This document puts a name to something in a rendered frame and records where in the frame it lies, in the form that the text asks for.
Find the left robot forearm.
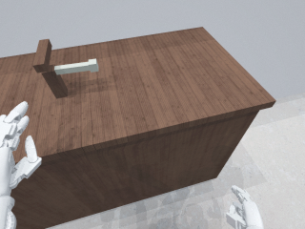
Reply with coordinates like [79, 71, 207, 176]
[0, 196, 17, 229]

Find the left robot hand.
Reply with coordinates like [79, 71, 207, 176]
[0, 101, 42, 197]

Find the counter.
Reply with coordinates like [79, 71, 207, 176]
[0, 27, 276, 229]

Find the tap lever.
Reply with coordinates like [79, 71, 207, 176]
[54, 58, 99, 75]

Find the right robot hand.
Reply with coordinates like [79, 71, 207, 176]
[226, 185, 264, 229]

